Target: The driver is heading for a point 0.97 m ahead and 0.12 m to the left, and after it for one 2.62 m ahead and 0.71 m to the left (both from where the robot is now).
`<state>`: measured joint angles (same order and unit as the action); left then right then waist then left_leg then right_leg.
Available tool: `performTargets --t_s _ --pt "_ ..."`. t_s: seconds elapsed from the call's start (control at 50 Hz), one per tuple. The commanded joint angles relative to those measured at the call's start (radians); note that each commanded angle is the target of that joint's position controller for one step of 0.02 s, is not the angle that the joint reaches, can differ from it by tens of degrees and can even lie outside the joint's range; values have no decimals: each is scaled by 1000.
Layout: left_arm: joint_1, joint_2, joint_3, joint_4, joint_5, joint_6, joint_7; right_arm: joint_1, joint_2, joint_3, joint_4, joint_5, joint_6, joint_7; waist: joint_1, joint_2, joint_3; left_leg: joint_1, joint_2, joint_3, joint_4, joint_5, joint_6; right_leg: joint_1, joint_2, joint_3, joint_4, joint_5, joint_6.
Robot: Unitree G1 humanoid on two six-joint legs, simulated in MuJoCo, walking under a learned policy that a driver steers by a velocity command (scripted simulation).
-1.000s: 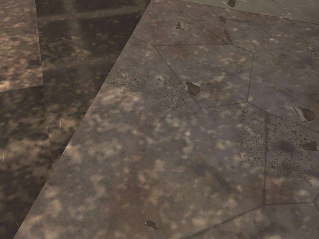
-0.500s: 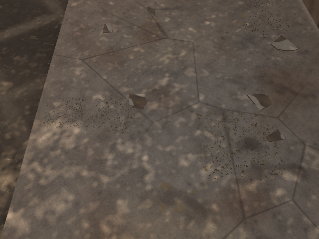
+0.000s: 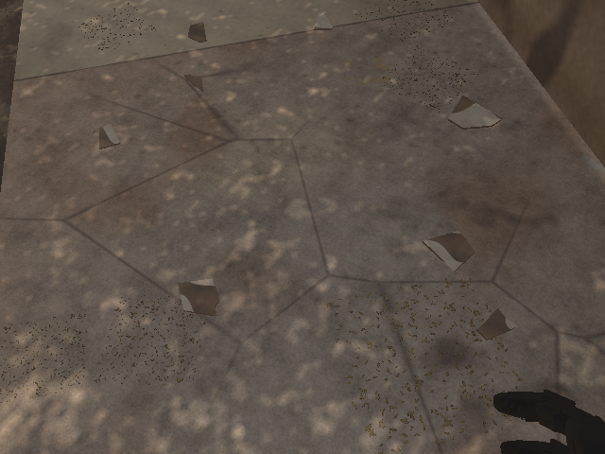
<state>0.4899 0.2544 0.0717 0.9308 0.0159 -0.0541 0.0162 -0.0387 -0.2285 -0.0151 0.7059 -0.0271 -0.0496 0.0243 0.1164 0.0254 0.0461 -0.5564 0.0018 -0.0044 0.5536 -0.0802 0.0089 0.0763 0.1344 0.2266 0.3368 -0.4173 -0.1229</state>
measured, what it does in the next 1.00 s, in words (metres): walks ahead: left foot, then right foot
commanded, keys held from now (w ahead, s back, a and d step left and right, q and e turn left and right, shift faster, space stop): w+e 0.02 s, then w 0.60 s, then w+q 0.38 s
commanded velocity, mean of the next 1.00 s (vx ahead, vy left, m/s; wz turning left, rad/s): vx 0.50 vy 0.00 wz -0.04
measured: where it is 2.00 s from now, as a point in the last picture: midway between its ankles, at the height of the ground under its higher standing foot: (353, 257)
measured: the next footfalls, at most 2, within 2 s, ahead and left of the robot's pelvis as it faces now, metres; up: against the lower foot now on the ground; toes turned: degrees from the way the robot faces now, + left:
left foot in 0.02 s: +0.19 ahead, +0.12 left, +0.00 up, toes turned -2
right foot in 0.52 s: +0.40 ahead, -0.12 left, +0.00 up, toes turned -10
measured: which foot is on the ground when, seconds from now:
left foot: up 0.00-0.00, down 0.02-0.54, up 0.56-1.00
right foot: down 0.00-0.04, up 0.06-0.50, down 0.52-1.00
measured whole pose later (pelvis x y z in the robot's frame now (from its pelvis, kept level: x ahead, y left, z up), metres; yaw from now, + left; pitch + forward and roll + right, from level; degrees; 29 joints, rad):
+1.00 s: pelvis +0.50 -0.05 +0.01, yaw +3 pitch +1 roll -1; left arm 0.41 0.21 0.03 0.95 0.02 -0.10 0.02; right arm 0.10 -0.23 -0.04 0.79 -0.04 -0.01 0.06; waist 0.05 0.03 0.04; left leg -0.60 0.04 0.08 0.66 -0.06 0.08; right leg 0.11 0.05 -0.22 0.20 -0.34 -0.04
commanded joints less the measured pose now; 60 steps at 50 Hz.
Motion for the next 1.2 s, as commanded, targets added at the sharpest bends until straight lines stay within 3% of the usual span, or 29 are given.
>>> performTargets --t_s 0.02,0.04,0.06,0.08,0.1,0.12,0.18,0.24,0.34,0.42,0.48,0.52,0.54,0.56,0.58,0.6,0.62,0.66,0.8,0.94,1.0,1.04,1.06,1.08,1.1,1.12,1.14,1.16,1.2 --pt "-99 177 37 -85 -10 -29 -13 324 -191 -64 13 -3 -37 -35 -237 -67 -203 561 29 -45 -93 -22 68 -214 -153 77 433 883 -2" --pt "-62 77 12 -124 -29 -36 -18 463 -273 -81 16 -32 -37 -53 -257 86 -366 801 303 -329 -99 -167 122 -388 -73 -25 734 418 19" --pt "50 72 11 -141 -40 -30 -15 407 -306 -92 17 -29 -24 -44 -155 305 -428 863 457 -791 -238 -148 241 -602 31 -93 940 -119 34" --pt "45 115 13 -99 -4 -13 -8 321 -210 -79 -2 -13 -16 -33 -126 125 -279 719 424 -736 -252 -279 250 -670 -60 -82 1016 -40 31" --pt "-30 104 9 -98 10 -9 -17 264 -122 -58 -6 -6 -17 -27 -127 9 -144 573 364 -565 -274 -271 232 -667 -91 -97 983 39 39" --pt "-71 82 5 -107 13 -6 -24 250 -86 -46 9 -10 -21 -23 -116 -23 -76 474 308 -438 -305 -197 202 -650 -118 -102 919 71 41" --pt "-94 62 0 -122 26 17 -45 305 -99 -45 64 0 -48 -17 -92 68 -49 385 236 -259 -341 48 179 -601 -136 -114 831 87 53" --pt "-170 56 -7 -152 29 23 -56 350 -119 -51 93 11 -68 -8 -91 66 -44 407 235 -183 -383 115 198 -674 -148 -124 758 144 65" --pt "-398 20 -41 -224 25 13 -75 406 -122 -52 126 17 -59 -4 -133 63 -3 393 175 -50 -430 120 175 -660 -198 -236 447 328 96" --pt "-499 33 -48 -254 16 7 -69 484 -159 -61 157 14 -50 -4 -167 70 1 458 205 -45 -389 196 162 -585 -179 -286 289 321 87" --pt "-476 52 -41 -254 22 -1 -57 497 -174 -64 175 11 -36 -11 -146 74 -10 529 236 -49 -294 332 148 -503 -145 -302 206 236 50" --pt "-252 87 -20 -174 42 -20 -41 503 -155 -56 183 19 -26 -15 -52 14 -130 472 169 22 -6 452 112 -187 -116 -295 103 251 7" --pt "-68 161 1 -146 62 -28 -28 473 -118 -41 140 22 -28 -15 28 -88 -260 297 123 66 269 176 85 52 -334 -61 77 141 -50" --pt "-35 259 26 -135 52 -18 -19 555 -29 -23 105 39 -28 -12 -19 -318 -324 -41 -40 105 571 -434 48 239 -576 373 -39 100 -164" --pt "-67 208 21 -136 12 -9 -19 491 -142 -53 122 11 -16 -23 -13 -160 -242 -128 3 -9 657 -427 60 157 -539 373 -56 106 -161" --pt "-143 148 3 -141 6 -11 -22 433 -131 -54 105 12 -20 -16 -49 -122 -130 -145 43 -29 648 -340 67 53 -486 227 -63 177 -139" --pt "-189 103 -8 -140 7 -17 -27 415 -110 -48 106 17 -22 -11 -78 -96 -81 -107 70 -27 600 -281 64 -48 -436 128 -97 272 -113" --pt "-229 59 -19 -134 7 -31 -22 444 -88 -46 134 3 1 -1 -124 -112 -47 -22 88 -32 544 -236 45 -161 -372 -15 -152 338 -62" --pt "-136 76 -12 -71 1 -62 -15 283 -67 -51 95 -2 32 19 -119 -78 20 -151 80 -47 444 -25 14 -155 -357 -217 -233 482 -48" --pt "-54 92 -13 -19 3 -56 1 63 -41 -25 8 -7 23 37 -64 -81 64 -109 57 87 128 76 54 -43 -364 -364 -189 669 -16" --pt "-54 121 -9 -6 8 -44 11 77 -55 -30 -4 -9 23 35 -86 -100 32 -27 -2 144 67 -39 109 43 -382 -412 -58 997 4" --pt "-70 153 -1 -6 13 -29 17 189 -83 -45 21 -13 22 26 -140 -125 -47 111 -72 176 53 -147 157 69 -387 -440 155 1248 11" --pt "-74 165 3 -11 12 -19 18 305 -106 -60 54 -18 15 21 -190 -116 -116 259 -101 164 -1 -152 185 24 -382 -450 338 1204 19" --pt "-97 163 2 -33 7 -18 15 463 -164 -85 98 -30 10 9 -269 -60 -201 508 -37 44 -61 -158 234 -157 -356 -458 602 965 44" --pt "-47 46 -23 -97 -8 -25 -5 484 -290 -120 92 -30 13 -6 -213 172 -304 842 278 -444 -79 -130 380 -584 -194 -450 989 145 99" --pt "-144 111 -9 -134 0 -37 -12 491 -298 -124 81 11 26 -5 -243 107 -366 892 354 -770 -236 -104 451 -768 -87 -234 1152 -99 111" --pt "-230 105 -13 -163 0 -48 -18 434 -272 -118 89 18 32 -14 -224 33 -206 790 326 -592 -256 -73 411 -859 -166 -176 1124 5 102" --pt "-233 99 -19 -165 -3 -58 -18 389 -212 -103 90 21 30 -18 -185 -26 -110 642 291 -486 -277 10 364 -820 -205 -186 1022 80 101" --pt "-205 91 -18 -158 21 -33 -17 320 -153 -83 85 26 20 -23 -106 -51 -35 441 189 -333 -309 172 299 -691 -242 -186 884 96 125"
